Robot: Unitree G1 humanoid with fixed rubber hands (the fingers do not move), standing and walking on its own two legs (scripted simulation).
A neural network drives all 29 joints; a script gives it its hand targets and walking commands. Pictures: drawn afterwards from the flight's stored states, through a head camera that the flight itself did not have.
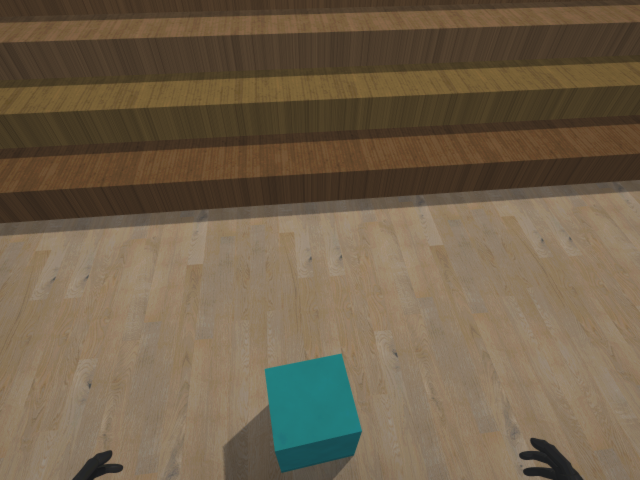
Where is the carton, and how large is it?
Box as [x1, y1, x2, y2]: [265, 354, 361, 472]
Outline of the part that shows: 341,354 265,369 274,448 281,472 353,455 361,429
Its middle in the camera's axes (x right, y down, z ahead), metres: -0.02 +0.49 +1.07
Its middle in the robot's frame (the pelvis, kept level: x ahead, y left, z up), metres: +0.39 +0.02 -0.65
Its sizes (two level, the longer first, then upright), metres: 0.210 0.200 0.250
